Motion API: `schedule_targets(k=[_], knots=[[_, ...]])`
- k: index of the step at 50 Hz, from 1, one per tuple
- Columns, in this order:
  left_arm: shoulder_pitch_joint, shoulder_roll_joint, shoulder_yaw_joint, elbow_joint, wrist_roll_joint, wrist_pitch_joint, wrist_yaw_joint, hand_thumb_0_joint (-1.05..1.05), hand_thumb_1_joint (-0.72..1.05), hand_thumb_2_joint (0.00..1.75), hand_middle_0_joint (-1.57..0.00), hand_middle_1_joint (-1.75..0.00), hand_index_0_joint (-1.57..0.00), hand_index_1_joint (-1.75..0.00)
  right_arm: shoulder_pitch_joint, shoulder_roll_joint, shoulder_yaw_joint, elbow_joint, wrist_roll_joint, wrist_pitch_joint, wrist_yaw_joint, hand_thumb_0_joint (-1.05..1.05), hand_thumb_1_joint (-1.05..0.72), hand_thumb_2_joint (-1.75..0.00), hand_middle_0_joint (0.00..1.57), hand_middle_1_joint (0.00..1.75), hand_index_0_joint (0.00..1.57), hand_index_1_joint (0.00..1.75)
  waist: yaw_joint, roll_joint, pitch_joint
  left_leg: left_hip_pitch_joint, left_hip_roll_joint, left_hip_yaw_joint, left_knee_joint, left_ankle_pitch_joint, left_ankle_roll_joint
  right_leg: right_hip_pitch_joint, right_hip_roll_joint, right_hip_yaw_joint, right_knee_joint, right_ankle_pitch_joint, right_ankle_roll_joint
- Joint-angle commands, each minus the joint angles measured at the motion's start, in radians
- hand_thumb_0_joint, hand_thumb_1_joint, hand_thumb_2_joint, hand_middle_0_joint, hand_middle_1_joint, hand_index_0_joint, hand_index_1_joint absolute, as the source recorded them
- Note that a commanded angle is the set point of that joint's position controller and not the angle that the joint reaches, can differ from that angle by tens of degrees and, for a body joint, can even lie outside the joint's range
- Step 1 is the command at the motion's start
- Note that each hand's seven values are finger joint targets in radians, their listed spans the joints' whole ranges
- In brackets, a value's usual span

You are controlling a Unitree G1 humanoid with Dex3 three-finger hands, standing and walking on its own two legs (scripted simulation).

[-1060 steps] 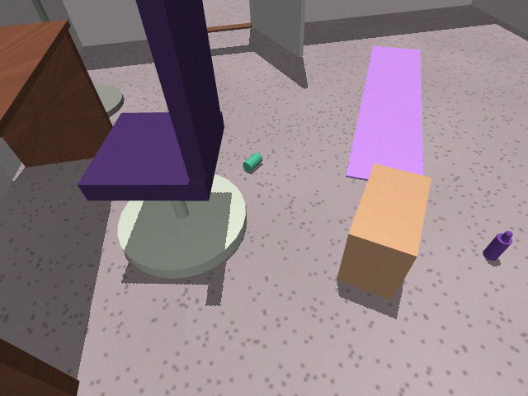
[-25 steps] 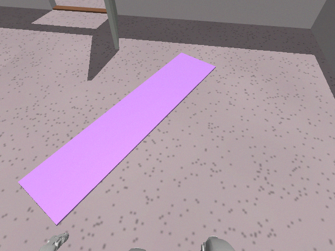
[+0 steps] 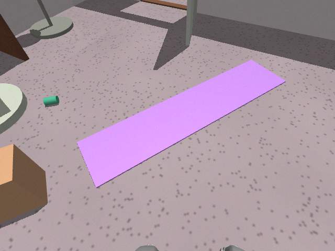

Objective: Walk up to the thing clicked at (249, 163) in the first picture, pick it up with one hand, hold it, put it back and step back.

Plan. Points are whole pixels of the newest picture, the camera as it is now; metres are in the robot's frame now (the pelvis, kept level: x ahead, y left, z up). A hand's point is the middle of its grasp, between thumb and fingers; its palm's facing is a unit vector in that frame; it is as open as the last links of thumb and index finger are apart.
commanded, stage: walk up
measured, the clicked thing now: (51, 100) +1.28 +1.12 -0.71
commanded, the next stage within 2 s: stand in 1.12 s
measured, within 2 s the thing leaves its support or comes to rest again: neither
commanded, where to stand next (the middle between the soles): +0.11 +0.02 m, yaw +3 degrees
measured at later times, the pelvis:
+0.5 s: pelvis +0.02 +0.02 +0.01, yaw +6 degrees
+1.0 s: pelvis +0.04 +0.02 +0.04, yaw +7 degrees
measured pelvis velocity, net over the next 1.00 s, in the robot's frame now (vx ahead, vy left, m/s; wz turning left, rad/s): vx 0.04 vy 0.02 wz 0.12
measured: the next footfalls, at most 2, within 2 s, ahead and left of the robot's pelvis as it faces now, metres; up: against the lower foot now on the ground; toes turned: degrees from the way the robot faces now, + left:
right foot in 0.28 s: +0.10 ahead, -0.11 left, +0.00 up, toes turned +0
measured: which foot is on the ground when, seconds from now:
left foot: down 0.00-1.00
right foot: down 0.00-0.02, up 0.04-0.26, down 0.28-1.00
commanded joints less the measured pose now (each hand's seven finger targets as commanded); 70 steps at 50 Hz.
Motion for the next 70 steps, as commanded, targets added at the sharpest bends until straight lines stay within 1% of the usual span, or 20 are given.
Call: schedule_targets(k=[1, 2, 6, 12, 14, 15, 16, 17, 18, 19, 20, 22, 23, 24, 26, 28, 34, 44, 57, 70], knots=[[-0.034, 0.119, 0.024, -0.099, -0.021, -0.007, 0.014, 0.0, 0.9, 0.9, -0.2, -0.3, -0.2, -0.3, 0.119, -0.332, -0.094, -0.056, -0.023, -0.022, -0.033, 0.0, -0.9, -0.9, 0.2, 0.3, 0.2, 0.3, -0.101, 0.345, -0.082, 0.183, 0.257, -0.65, -0.535, -0.507, 0.206, -0.379, 0.13, 0.078, 0.243, -0.323, 0.02], [-0.088, 0.202, 0.046, -0.078, -0.01, -0.013, 0.026, 0.0, 0.9, 0.9, -0.2, -0.3, -0.2, -0.3, 0.064, -0.38, -0.098, -0.063, -0.011, -0.022, -0.031, 0.0, -0.9, -0.9, 0.2, 0.3, 0.2, 0.3, -0.119, 0.282, -0.008, -0.014, 0.322, -0.752, -0.59, -0.567, 0.289, -0.299, 0.123, 0.202, 0.277, -0.323, 0.005], [0.057, 0.171, 0.047, 0.015, -0.024, -0.026, 0.019, 0.0, 0.9, 0.9, -0.2, -0.3, -0.2, -0.3, -0.048, -0.225, -0.047, -0.075, 0.002, -0.042, -0.056, 0.0, -0.9, -0.9, 0.2, 0.3, 0.2, 0.3, -0.018, 0.148, -0.064, 0.085, 0.146, -0.336, -0.338, 0.156, 0.19, -0.166, 0.103, 0.222, 0.21, -0.111, -0.011], [0.044, 0.112, 0.029, 0.031, -0.011, -0.042, 0.018, 0.0, 0.9, 0.9, -0.2, -0.3, -0.2, -0.3, -0.037, -0.21, -0.036, -0.059, 0.007, -0.045, -0.051, 0.0, -0.9, -0.9, 0.2, 0.3, 0.2, 0.3, -0.029, 0.176, -0.107, 0.002, 0.164, -0.316, -0.261, 0.267, 0.196, 0.122, 0.181, 0.184, -0.091, -0.084, -0.025], [0.061, 0.117, 0.027, 0.045, -0.005, -0.057, 0.025, 0.0, 0.9, 0.9, -0.2, -0.3, -0.2, -0.3, -0.062, -0.159, -0.014, -0.057, 0.025, -0.039, -0.054, 0.0, -0.9, -0.9, 0.2, 0.3, 0.2, 0.3, 0.008, 0.088, -0.126, -0.053, 0.121, -0.258, -0.151, 0.283, 0.135, 0.268, 0.186, 0.222, -0.302, 0.07, -0.048], [0.065, 0.17, 0.037, 0.043, 0.008, -0.069, 0.03, 0.0, 0.9, 0.9, -0.2, -0.3, -0.2, -0.3, -0.053, -0.104, 0.002, -0.06, 0.033, -0.043, -0.053, 0.0, -0.9, -0.9, 0.2, 0.3, 0.2, 0.3, 0.009, -0.063, -0.154, -0.097, 0.044, -0.194, -0.009, 0.239, 0.077, 0.305, 0.029, 0.444, -0.398, 0.106, -0.092], [0.019, 0.232, 0.046, 0.028, 0.011, -0.073, 0.028, 0.0, 0.9, 0.9, -0.2, -0.3, -0.2, -0.3, -0.05, -0.103, 0.004, -0.059, 0.03, -0.041, -0.057, 0.0, -0.9, -0.9, 0.2, 0.3, 0.2, 0.3, -0.003, -0.156, -0.13, -0.179, -0.047, -0.114, 0.055, 0.029, 0.036, 0.294, -0.123, 0.659, -0.458, 0.033, -0.185], [-0.068, 0.258, 0.047, 0.013, 0.007, -0.068, 0.022, 0.0, 0.9, 0.9, -0.2, -0.3, -0.2, -0.3, -0.025, -0.149, -0.014, -0.023, 0.022, -0.039, -0.068, 0.0, -0.9, -0.9, 0.2, 0.3, 0.2, 0.3, -0.031, -0.172, -0.115, -0.092, -0.013, -0.094, 0.106, -0.204, 0.03, 0.172, -0.219, 0.707, -0.446, 0.028, -0.277], [-0.103, 0.223, 0.038, 0.002, 0.003, -0.065, 0.017, 0.0, 0.9, 0.9, -0.2, -0.3, -0.2, -0.3, 0.008, -0.169, -0.022, 0.006, 0.018, -0.043, -0.067, 0.0, -0.9, -0.9, 0.2, 0.3, 0.2, 0.3, -0.06, -0.133, -0.096, 0.004, 0.01, -0.114, 0.062, -0.158, 0.031, 0.094, -0.191, 0.649, -0.413, 0.039, -0.269], [-0.116, 0.177, 0.02, 0.004, 0.0, -0.062, 0.013, 0.0, 0.9, 0.9, -0.2, -0.3, -0.2, -0.3, 0.004, -0.158, -0.019, 0.019, 0.019, -0.053, -0.061, 0.0, -0.9, -0.9, 0.2, 0.3, 0.2, 0.3, -0.075, -0.103, -0.089, 0.061, 0.0, -0.102, -0.076, -0.136, 0.038, 0.07, -0.103, 0.504, -0.373, 0.052, -0.204], [-0.119, 0.158, 0.007, 0.01, -0.005, -0.061, 0.013, 0.0, 0.9, 0.9, -0.2, -0.3, -0.2, -0.3, -0.009, -0.151, -0.017, 0.035, 0.026, -0.059, -0.054, 0.0, -0.9, -0.9, 0.2, 0.3, 0.2, 0.3, -0.071, -0.069, -0.098, 0.107, -0.004, -0.109, -0.162, 0.051, 0.049, 0.074, -0.013, 0.381, -0.348, 0.071, -0.135], [-0.11, 0.132, -0.006, 0.03, -0.01, -0.063, 0.012, 0.0, 0.9, 0.9, -0.2, -0.3, -0.2, -0.3, -0.03, -0.146, -0.018, 0.044, 0.021, -0.065, -0.051, 0.0, -0.9, -0.9, 0.2, 0.3, 0.2, 0.3, -0.056, -0.089, -0.146, 0.191, 0.026, -0.149, -0.195, 0.262, 0.062, 0.062, 0.055, 0.303, -0.284, 0.157, -0.08], [-0.099, 0.119, -0.012, 0.032, -0.012, -0.06, 0.006, 0.0, 0.9, 0.9, -0.2, -0.3, -0.2, -0.3, -0.04, -0.165, -0.018, 0.036, 0.016, -0.07, -0.054, 0.0, -0.9, -0.9, 0.2, 0.3, 0.2, 0.3, -0.057, -0.074, -0.177, 0.211, 0.062, -0.203, -0.232, 0.26, 0.074, 0.059, 0.069, 0.293, -0.253, 0.186, -0.066], [-0.08, 0.103, -0.016, 0.045, -0.02, -0.053, 0.002, 0.0, 0.9, 0.9, -0.2, -0.3, -0.2, -0.3, -0.096, -0.176, -0.009, 0.029, 0.015, -0.075, -0.054, 0.0, -0.9, -0.9, 0.2, 0.3, 0.2, 0.3, -0.031, -0.032, -0.164, 0.139, 0.104, -0.287, -0.279, 0.124, 0.091, 0.073, 0.108, 0.277, -0.27, 0.056, -0.04], [-0.114, 0.123, -0.012, 0.065, -0.012, -0.053, 0.004, 0.0, 0.9, 0.9, -0.2, -0.3, -0.2, -0.3, -0.113, -0.164, -0.001, 0.059, 0.022, -0.07, -0.048, 0.0, -0.9, -0.9, 0.2, 0.3, 0.2, 0.3, -0.03, -0.056, -0.128, 0.022, 0.093, -0.248, -0.287, 0.067, 0.08, 0.2, 0.103, 0.276, -0.33, -0.046, -0.047], [-0.146, 0.122, -0.017, 0.072, -0.014, -0.054, 0.003, 0.0, 0.9, 0.9, -0.2, -0.3, -0.2, -0.3, -0.117, -0.146, 0.009, 0.084, 0.02, -0.07, -0.048, 0.0, -0.9, -0.9, 0.2, 0.3, 0.2, 0.3, -0.047, -0.042, -0.134, 0.057, 0.061, -0.193, -0.302, 0.137, 0.059, 0.207, 0.071, 0.296, -0.34, 0.014, -0.062], [-0.143, 0.1, -0.031, 0.129, -0.031, -0.049, 0.003, 0.0, 0.9, 0.9, -0.2, -0.3, -0.2, -0.3, -0.177, -0.143, 0.029, 0.131, 0.019, -0.081, -0.05, 0.0, -0.9, -0.9, 0.2, 0.3, 0.2, 0.3, -0.018, 0.076, -0.167, 0.12, 0.102, -0.225, -0.372, 0.32, 0.058, 0.276, 0.103, 0.229, -0.341, 0.152, -0.034], [-0.205, 0.101, -0.036, 0.206, -0.026, -0.044, -0.002, 0.0, 0.9, 0.9, -0.2, -0.3, -0.2, -0.3, -0.215, -0.124, 0.035, 0.194, 0.024, -0.074, -0.051, 0.0, -0.9, -0.9, 0.2, 0.3, 0.2, 0.3, -0.027, 0.06, -0.179, 0.187, 0.093, -0.178, -0.428, 0.4, 0.029, 0.362, 0.082, 0.227, -0.448, 0.237, -0.02], [-0.229, 0.076, -0.044, 0.259, -0.019, -0.039, 0.0, 0.0, 0.9, 0.9, -0.2, -0.3, -0.2, -0.3, -0.255, -0.103, 0.032, 0.231, 0.023, -0.062, -0.05, 0.0, -0.9, -0.9, 0.2, 0.3, 0.2, 0.3, -0.04, -0.014, -0.108, 0.231, 0.102, -0.161, -0.493, 0.366, 0.009, 0.319, 0.08, 0.238, -0.537, 0.21, -0.007], [-0.218, 0.091, -0.038, 0.268, -0.018, -0.038, 0.001, 0.0, 0.9, 0.9, -0.2, -0.3, -0.2, -0.3, -0.254, -0.093, 0.03, 0.258, 0.019, -0.061, -0.051, 0.0, -0.9, -0.9, 0.2, 0.3, 0.2, 0.3, -0.037, 0.024, -0.177, 0.262, 0.109, -0.139, -0.521, 0.373, -0.001, 0.378, 0.078, 0.251, -0.543, 0.247, -0.013]])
